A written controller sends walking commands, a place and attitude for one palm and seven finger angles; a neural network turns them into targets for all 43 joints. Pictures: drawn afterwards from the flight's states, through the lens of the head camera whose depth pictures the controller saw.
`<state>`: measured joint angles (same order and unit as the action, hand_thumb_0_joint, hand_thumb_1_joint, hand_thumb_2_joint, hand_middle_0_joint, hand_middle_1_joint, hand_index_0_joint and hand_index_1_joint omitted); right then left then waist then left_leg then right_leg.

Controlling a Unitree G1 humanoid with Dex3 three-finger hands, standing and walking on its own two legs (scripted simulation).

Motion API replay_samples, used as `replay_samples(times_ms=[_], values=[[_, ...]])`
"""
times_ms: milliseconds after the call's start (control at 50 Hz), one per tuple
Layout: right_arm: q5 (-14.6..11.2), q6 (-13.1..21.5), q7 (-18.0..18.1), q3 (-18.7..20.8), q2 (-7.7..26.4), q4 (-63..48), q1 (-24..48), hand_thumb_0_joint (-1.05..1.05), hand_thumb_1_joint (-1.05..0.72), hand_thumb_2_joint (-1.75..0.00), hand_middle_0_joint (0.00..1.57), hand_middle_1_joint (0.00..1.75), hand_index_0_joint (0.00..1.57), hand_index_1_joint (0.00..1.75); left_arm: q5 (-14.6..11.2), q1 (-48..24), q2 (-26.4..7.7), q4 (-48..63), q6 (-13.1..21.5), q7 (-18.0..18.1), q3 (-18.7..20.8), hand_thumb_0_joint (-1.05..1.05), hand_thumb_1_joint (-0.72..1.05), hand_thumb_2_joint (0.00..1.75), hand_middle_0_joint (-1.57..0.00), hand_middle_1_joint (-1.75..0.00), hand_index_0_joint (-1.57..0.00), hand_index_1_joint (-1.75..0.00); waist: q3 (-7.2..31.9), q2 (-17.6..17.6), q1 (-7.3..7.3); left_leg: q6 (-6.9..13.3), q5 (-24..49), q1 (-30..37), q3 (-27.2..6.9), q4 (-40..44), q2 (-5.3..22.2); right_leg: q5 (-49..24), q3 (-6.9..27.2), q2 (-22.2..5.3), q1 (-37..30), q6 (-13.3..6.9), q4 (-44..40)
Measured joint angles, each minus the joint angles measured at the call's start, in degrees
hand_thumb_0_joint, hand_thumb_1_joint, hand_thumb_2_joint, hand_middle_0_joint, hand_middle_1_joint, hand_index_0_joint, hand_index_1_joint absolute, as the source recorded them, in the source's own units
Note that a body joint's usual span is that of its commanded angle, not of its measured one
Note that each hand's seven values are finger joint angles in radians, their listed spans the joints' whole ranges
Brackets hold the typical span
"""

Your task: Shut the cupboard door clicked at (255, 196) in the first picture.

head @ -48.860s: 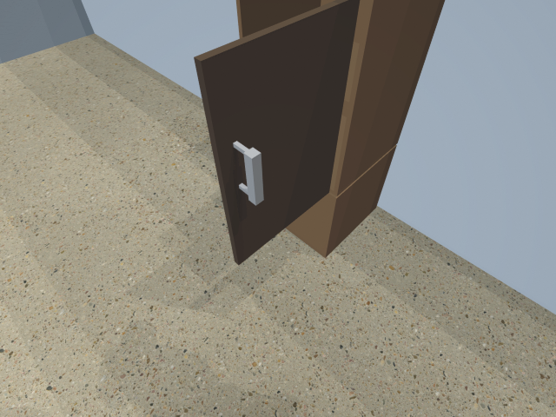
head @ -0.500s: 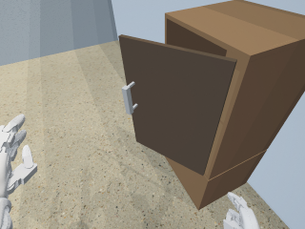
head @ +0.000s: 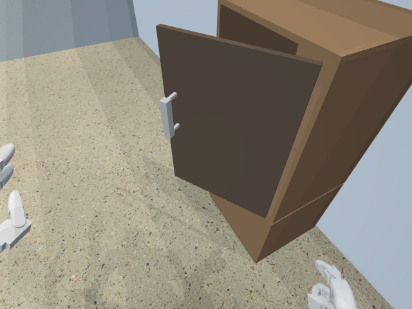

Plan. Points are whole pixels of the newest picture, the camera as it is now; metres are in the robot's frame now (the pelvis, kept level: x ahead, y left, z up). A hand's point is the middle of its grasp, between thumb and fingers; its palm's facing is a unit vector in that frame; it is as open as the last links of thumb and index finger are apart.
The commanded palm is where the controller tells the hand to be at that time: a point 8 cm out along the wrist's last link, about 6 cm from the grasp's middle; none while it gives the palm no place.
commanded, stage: step back with the hand held close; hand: left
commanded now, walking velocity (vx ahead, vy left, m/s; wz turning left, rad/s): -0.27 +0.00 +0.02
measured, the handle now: (171, 115) +0.65 +0.14 +0.01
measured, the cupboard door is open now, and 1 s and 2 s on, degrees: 31 31 31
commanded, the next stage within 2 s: stop stepping back and stand still in 0.82 s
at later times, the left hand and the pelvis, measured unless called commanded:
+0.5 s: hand out of the picture +0.09 +0.28 +0.17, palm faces +0.52 -0.73 -0.44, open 7.5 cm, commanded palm +0.03 +0.31 +0.18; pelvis -0.09 +0.00 -0.01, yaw +4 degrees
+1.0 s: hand out of the picture -0.05 +0.33 +0.18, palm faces +0.55 -0.76 -0.34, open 7.5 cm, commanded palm -0.08 +0.35 +0.18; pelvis -0.22 +0.05 -0.02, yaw +0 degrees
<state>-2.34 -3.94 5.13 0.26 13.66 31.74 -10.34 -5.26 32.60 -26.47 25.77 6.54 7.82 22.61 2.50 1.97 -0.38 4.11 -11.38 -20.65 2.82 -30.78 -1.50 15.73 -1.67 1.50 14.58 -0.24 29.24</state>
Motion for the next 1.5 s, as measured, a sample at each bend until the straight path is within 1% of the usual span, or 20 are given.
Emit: replay_samples(times_ms=[240,380,500,580,660,740,840,900,940,980,1020,1080,1120,1200,1260,1300,1340,1380,1420,1500], values=[[1.34,4.06,-0.29,-0.49,-0.59,-0.12,-1.67,0.01,-0.90,-0.90,0.21,0.30,0.20,0.30,2.76,-2.98,0.91,2.67,4.13,0.09,2.87,0.02,0.89,0.90,-0.22,-0.30,-0.21,-0.30,-2.79,-0.74,0.27,0.92,2.94,-6.33,-1.94,-3.42,-0.33,0.62,1.84,1.73,3.46,0.40,4.35],[1.78,5.61,-1.15,-0.64,-1.44,1.17,-2.06,0.01,-0.90,-0.90,0.21,0.30,0.20,0.30,3.15,-1.32,1.16,4.29,5.75,0.23,3.67,0.02,0.89,0.90,-0.22,-0.30,-0.21,-0.30,-3.10,-0.71,1.21,0.43,-0.31,-7.95,-0.39,-4.93,0.60,-0.22,1.67,1.58,5.18,0.11,5.84],[2.01,5.62,-1.51,-0.23,-1.52,2.94,-1.54,0.01,-0.90,-0.90,0.21,0.30,0.20,0.30,3.22,-3.75,2.50,2.80,6.11,1.29,2.03,0.02,0.89,0.90,-0.22,-0.30,-0.21,-0.30,-2.59,-1.41,1.37,-2.07,-6.13,-9.64,1.15,-6.31,1.02,-1.80,1.69,0.80,6.79,0.18,6.07],[1.94,5.41,-1.46,-0.07,-1.45,3.56,-1.57,0.01,-0.90,-0.90,0.21,0.30,0.20,0.30,3.44,-4.62,2.03,3.43,6.37,1.91,0.66,0.02,0.89,0.90,-0.22,-0.30,-0.21,-0.30,-2.89,-2.70,0.31,-3.12,-8.79,-10.52,1.41,-7.15,0.84,-2.93,1.59,0.33,7.39,0.72,6.01],[2.05,5.57,-0.84,0.00,-1.21,3.17,-1.32,0.01,-0.90,-0.90,0.21,0.30,0.20,0.30,3.55,-4.93,0.54,4.92,7.12,1.71,1.36,0.02,0.88,0.90,-0.22,-0.30,-0.21,-0.30,-3.93,-2.54,-1.02,-0.20,-4.62,-12.18,1.26,-6.57,1.97,4.03,1.10,1.48,10.19,0.58,10.37],[2.77,7.50,-1.08,1.58,-2.51,3.36,-1.05,0.01,-0.90,-0.90,0.20,0.30,0.20,0.30,2.38,-6.72,-3.36,6.79,6.74,0.55,4.33,0.02,0.88,0.90,-0.22,-0.30,-0.21,-0.30,-5.59,-0.35,-1.71,1.48,9.46,-13.17,1.57,-1.06,5.45,12.98,-0.03,5.06,11.00,-0.02,27.73],[1.94,9.69,-2.65,1.48,-4.21,4.51,-1.09,0.01,-0.90,-0.90,0.20,0.30,0.20,0.30,-0.20,-4.29,-5.61,10.03,8.55,0.60,8.35,0.02,0.88,0.90,-0.22,-0.30,-0.21,-0.30,-1.57,-1.14,-0.46,0.68,15.22,-15.64,6.91,4.91,7.15,18.99,-3.22,4.37,-0.50,-1.24,20.58],[2.23,10.35,-3.13,0.81,-4.64,4.18,1.28,0.01,-0.90,-0.90,0.21,0.30,0.20,0.30,-0.94,-2.91,-4.88,9.48,8.70,0.95,9.62,0.02,0.89,0.90,-0.22,-0.30,-0.21,-0.30,0.21,-3.22,1.84,-3.99,10.12,-19.16,11.55,4.33,6.48,20.53,-1.26,1.92,-7.74,-3.64,5.08],[2.31,10.47,-3.13,0.30,-3.87,6.04,3.27,0.01,-0.90,-0.90,0.21,0.30,0.20,0.30,0.30,-3.65,-1.64,8.35,9.30,1.24,7.13,0.02,0.89,0.90,-0.22,-0.30,-0.21,-0.30,-1.44,-2.05,4.07,-7.43,-0.95,-20.63,8.73,-5.37,6.65,15.38,0.91,1.64,-7.37,-1.69,5.07],[2.37,9.94,-3.10,-0.56,-4.39,8.22,1.93,0.01,-0.90,-0.90,0.21,0.30,0.20,0.30,1.44,-3.71,0.41,6.87,9.09,1.50,4.20,0.01,0.88,0.90,-0.22,-0.30,-0.21,-0.30,-0.62,-3.44,5.36,-7.66,-7.00,-17.44,5.17,-14.00,4.62,13.22,2.80,0.02,-8.71,1.00,4.85],[1.65,9.35,-2.62,-1.62,-5.20,8.31,-0.70,0.01,-0.90,-0.90,0.21,0.30,0.20,0.30,1.89,-4.75,1.73,5.91,7.19,1.48,2.47,0.01,0.88,0.90,-0.22,-0.30,-0.21,-0.30,1.55,-5.93,5.86,-6.54,-3.13,-10.80,3.13,-13.05,3.01,12.13,4.12,-1.91,-8.61,2.02,5.54],[1.58,10.17,-1.69,-1.71,-4.70,7.25,-1.05,0.01,-0.90,-0.90,0.21,0.30,0.20,0.30,2.08,-11.67,3.68,2.08,4.23,1.47,0.94,0.01,0.88,0.90,-0.21,-0.30,-0.21,-0.30,0.69,-5.32,3.34,-0.43,2.37,-6.36,1.16,-8.45,2.33,12.26,3.37,-1.54,-3.37,1.78,15.71],[1.59,10.70,-1.95,-1.96,-4.68,6.66,0.13,0.01,-0.90,-0.90,0.21,0.30,0.20,0.30,2.42,-15.96,4.12,-1.10,2.69,1.78,0.40,0.02,0.89,0.90,-0.21,-0.30,-0.20,-0.30,-1.96,-4.84,1.70,1.04,3.17,-4.96,1.41,-5.89,2.60,14.10,3.88,-0.02,0.25,0.95,20.24],[2.40,9.83,-3.77,-1.73,-5.72,3.59,-0.49,0.01,-0.90,-0.90,0.21,0.30,0.20,0.30,1.69,-12.72,2.40,1.47,-0.40,0.56,0.52,0.02,0.89,0.90,-0.21,-0.30,-0.20,-0.30,-4.18,-4.31,-2.17,-4.36,4.51,-1.68,1.99,4.24,3.87,13.46,-0.08,3.67,4.79,-0.70,23.00],[2.78,8.41,-4.63,-0.28,-5.19,0.79,-3.34,0.01,-0.90,-0.90,0.21,0.30,0.20,0.30,1.24,-3.20,0.44,8.00,-0.36,-0.58,0.17,0.02,0.89,0.90,-0.21,-0.30,-0.20,-0.30,-2.99,-2.55,-3.50,-7.01,-0.51,-1.45,3.46,9.67,4.82,14.66,-6.50,6.20,2.26,-2.23,17.76],[2.05,7.45,-4.63,0.54,-4.55,-0.70,-5.34,0.01,-0.90,-0.90,0.21,0.30,0.20,0.30,1.28,3.58,-3.62,12.77,0.14,-0.70,2.01,0.02,0.89,0.90,-0.21,-0.30,-0.20,-0.30,-1.37,-3.96,-3.04,-8.38,-9.28,-6.62,5.87,2.59,3.64,15.08,-8.53,5.42,-2.49,-5.12,8.50],[1.18,6.99,-3.96,0.96,-3.22,-0.25,-5.32,0.01,-0.90,-0.90,0.21,0.30,0.20,0.30,1.83,6.76,-6.78,16.41,1.84,-0.43,5.67,0.02,0.89,0.90,-0.22,-0.30,-0.21,-0.30,-0.52,-7.62,0.80,-7.81,-13.10,-16.61,4.64,-20.35,1.70,8.56,-4.66,1.91,-2.19,-8.67,1.78],[2.00,5.51,-3.19,1.43,-2.07,4.49,-3.74,0.01,-0.90,-0.90,0.21,0.30,0.20,0.30,1.91,3.75,-6.69,14.74,3.66,-0.87,6.49,0.02,0.88,0.90,-0.22,-0.30,-0.21,-0.30,-1.09,-6.41,2.36,-7.19,-10.92,-20.16,0.19,-36.20,3.50,3.12,-4.97,2.04,0.91,-7.17,5.61],[2.01,4.05,-2.46,1.37,-2.62,7.54,-4.68,0.01,-0.90,-0.90,0.21,0.30,0.20,0.30,2.27,-1.39,-6.25,8.73,4.80,-0.36,6.28,0.01,0.88,0.89,-0.22,-0.30,-0.22,-0.30,0.75,-6.72,1.69,-6.29,-8.86,-17.62,-0.92,-37.73,5.38,3.92,-5.92,0.96,1.08,-5.48,5.38],[1.87,4.66,-0.54,0.99,-2.07,8.34,-7.81,0.01,-0.90,-0.90,0.20,0.30,0.20,0.30,2.49,-7.87,0.97,-1.88,2.47,2.22,4.67,0.01,0.88,0.90,-0.22,-0.30,-0.21,-0.30,4.77,-5.84,0.66,-4.47,-13.51,-6.37,-0.09,-25.12,7.64,4.89,-5.82,-1.29,1.44,-5.10,2.36]])
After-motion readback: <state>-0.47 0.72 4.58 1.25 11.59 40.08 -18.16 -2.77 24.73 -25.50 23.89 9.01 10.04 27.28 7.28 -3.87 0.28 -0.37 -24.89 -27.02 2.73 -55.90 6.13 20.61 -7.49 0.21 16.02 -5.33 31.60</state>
